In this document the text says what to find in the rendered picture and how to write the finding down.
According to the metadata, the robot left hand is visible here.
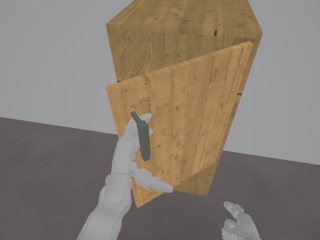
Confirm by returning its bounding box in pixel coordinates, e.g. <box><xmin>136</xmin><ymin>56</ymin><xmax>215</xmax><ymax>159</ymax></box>
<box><xmin>111</xmin><ymin>113</ymin><xmax>173</xmax><ymax>193</ymax></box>

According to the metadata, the robot right hand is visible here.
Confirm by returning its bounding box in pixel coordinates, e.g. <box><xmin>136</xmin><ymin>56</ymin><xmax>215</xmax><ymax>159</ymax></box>
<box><xmin>221</xmin><ymin>201</ymin><xmax>260</xmax><ymax>240</ymax></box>

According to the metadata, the handle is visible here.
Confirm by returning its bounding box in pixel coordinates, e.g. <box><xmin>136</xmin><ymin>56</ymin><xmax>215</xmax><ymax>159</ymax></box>
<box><xmin>130</xmin><ymin>111</ymin><xmax>151</xmax><ymax>162</ymax></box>

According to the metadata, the cupboard door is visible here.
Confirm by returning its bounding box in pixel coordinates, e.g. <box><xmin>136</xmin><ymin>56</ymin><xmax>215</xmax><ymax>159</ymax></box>
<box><xmin>105</xmin><ymin>41</ymin><xmax>254</xmax><ymax>208</ymax></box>

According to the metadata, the robot left forearm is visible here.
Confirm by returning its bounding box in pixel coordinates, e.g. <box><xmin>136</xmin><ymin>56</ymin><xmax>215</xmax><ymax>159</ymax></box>
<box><xmin>76</xmin><ymin>173</ymin><xmax>133</xmax><ymax>240</ymax></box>

